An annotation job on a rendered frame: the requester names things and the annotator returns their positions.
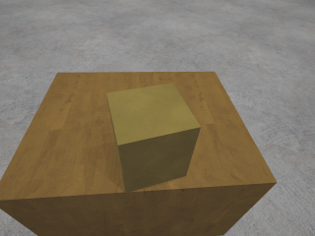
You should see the pedestal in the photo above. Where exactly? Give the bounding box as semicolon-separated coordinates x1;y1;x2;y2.
0;71;278;236

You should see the carton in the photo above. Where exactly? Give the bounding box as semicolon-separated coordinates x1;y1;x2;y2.
106;83;201;194

